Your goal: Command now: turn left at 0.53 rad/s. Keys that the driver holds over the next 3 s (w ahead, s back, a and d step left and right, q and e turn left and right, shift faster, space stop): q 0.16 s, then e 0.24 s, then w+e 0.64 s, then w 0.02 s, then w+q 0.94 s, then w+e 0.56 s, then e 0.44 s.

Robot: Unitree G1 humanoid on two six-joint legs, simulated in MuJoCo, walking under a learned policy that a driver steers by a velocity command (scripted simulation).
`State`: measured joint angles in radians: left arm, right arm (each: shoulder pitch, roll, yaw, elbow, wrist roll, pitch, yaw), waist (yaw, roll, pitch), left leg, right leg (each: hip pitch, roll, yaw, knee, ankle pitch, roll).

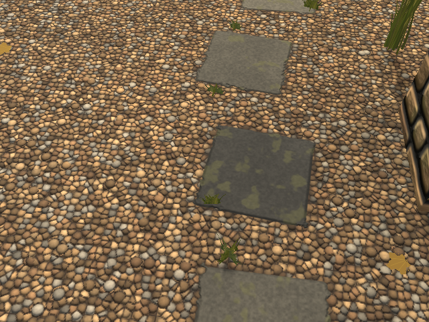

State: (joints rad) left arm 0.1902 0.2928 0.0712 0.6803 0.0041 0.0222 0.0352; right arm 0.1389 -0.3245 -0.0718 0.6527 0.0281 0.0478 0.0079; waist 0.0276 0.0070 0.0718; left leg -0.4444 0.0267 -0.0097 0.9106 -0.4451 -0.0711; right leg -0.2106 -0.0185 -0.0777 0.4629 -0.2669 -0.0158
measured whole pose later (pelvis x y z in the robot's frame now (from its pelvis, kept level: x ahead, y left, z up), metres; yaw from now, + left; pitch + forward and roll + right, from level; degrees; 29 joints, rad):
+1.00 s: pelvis +0.19 +0.00 +0.00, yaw -14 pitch +2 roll +1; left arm 0.44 0.29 0.05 0.74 -0.03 -0.04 0.03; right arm 0.00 -0.30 -0.04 0.64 0.01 -0.11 0.05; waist 0.09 0.04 0.05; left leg -0.59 0.00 -0.05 0.53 0.01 -0.04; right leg 0.06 0.03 0.16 0.29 -0.38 -0.04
